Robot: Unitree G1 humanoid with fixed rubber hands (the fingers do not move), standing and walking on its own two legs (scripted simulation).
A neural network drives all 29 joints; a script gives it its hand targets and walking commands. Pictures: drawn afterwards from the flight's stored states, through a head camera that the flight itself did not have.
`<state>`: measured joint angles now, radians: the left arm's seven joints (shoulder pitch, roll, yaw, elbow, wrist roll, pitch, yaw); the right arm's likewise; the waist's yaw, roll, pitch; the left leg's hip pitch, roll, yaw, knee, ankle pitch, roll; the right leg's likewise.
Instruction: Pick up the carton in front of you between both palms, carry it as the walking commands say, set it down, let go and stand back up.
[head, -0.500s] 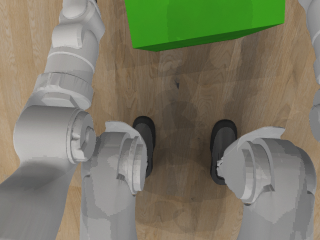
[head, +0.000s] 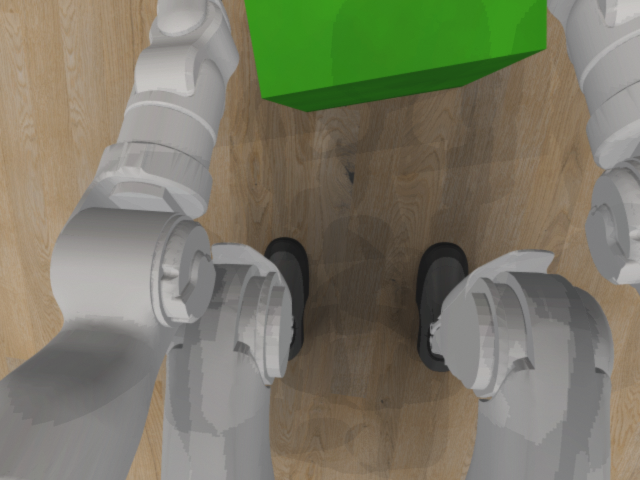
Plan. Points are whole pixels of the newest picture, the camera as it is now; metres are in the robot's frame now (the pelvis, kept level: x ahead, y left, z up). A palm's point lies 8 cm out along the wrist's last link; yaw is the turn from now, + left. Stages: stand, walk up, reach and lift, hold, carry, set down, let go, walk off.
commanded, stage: reach and lift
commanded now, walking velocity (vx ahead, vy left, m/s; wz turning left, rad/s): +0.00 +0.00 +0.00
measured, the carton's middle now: out of the picture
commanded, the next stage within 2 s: none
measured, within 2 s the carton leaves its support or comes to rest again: leaves its support in 0.24 s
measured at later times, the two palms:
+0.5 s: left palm out of the picture +0.53 +0.12 -0.06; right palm out of the picture +0.54 -0.18 -0.06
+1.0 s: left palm out of the picture +0.50 +0.13 +0.10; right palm out of the picture +0.49 -0.17 +0.09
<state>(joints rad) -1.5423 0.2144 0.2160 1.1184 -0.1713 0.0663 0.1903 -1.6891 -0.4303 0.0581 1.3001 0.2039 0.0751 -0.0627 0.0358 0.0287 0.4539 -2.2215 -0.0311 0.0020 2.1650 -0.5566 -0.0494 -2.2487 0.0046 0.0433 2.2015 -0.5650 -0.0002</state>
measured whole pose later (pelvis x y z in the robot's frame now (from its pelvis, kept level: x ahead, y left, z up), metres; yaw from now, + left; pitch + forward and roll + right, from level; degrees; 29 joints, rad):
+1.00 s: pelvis +0.01 +0.01 +0.14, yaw -4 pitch +42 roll +1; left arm -0.96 -0.07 0.51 0.56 0.21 0.42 0.06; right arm -1.03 -0.03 -0.42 0.66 -0.23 0.42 0.00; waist 0.02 0.01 -0.18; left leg -1.92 -0.05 -0.05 1.68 -0.49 -0.05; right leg -1.95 0.04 0.05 1.68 -0.48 0.03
